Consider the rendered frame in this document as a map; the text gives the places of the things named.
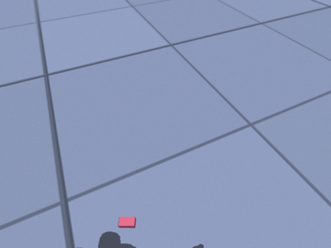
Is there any small box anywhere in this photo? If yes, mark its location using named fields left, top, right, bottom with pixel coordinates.
left=118, top=217, right=136, bottom=228

